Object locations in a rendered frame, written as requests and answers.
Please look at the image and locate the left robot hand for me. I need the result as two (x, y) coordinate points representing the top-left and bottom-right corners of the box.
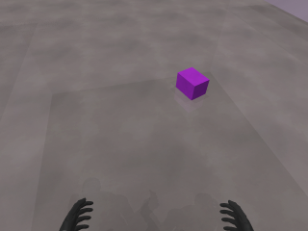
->
(59, 198), (93, 231)

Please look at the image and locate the right robot hand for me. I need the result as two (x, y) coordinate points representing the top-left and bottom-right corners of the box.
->
(219, 200), (254, 231)

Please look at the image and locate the carton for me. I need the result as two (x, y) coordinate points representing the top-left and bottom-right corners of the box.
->
(176, 67), (210, 100)

